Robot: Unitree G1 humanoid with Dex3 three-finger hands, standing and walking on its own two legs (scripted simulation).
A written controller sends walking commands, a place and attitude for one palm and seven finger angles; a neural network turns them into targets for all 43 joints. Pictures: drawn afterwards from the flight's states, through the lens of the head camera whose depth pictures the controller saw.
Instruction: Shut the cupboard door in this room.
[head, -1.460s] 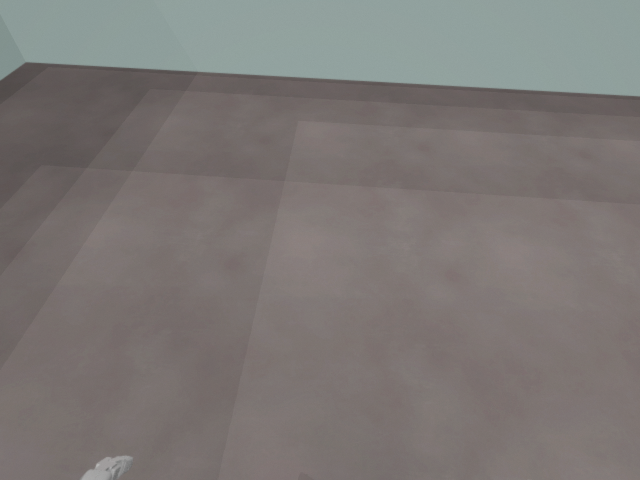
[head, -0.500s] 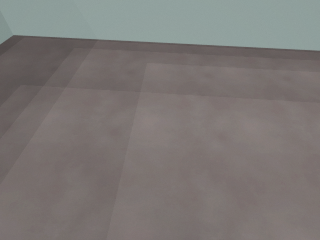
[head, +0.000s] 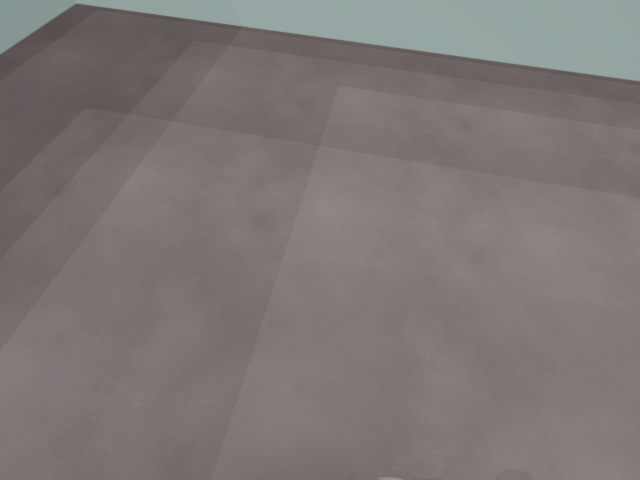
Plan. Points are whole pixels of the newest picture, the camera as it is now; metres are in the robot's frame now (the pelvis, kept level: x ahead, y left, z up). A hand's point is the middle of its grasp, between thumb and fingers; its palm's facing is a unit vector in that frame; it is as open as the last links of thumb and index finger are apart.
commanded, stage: turn or walk to find it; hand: left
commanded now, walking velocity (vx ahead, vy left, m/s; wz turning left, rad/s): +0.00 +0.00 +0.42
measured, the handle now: out of the picture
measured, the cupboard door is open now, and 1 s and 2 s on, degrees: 87 87 87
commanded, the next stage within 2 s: stand and wait in 1.56 s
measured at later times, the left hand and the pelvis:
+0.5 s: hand out of the picture -0.05 +0.19 -0.18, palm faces +0.27 -0.94 -0.23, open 7.4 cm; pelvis -0.04 -0.01 +0.00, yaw +15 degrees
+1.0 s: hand out of the picture -0.05 +0.21 -0.15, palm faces +0.43 -0.86 -0.28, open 7.4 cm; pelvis -0.06 -0.02 +0.00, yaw +25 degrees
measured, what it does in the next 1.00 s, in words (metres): steps on the spot, turning left: right foot, then left foot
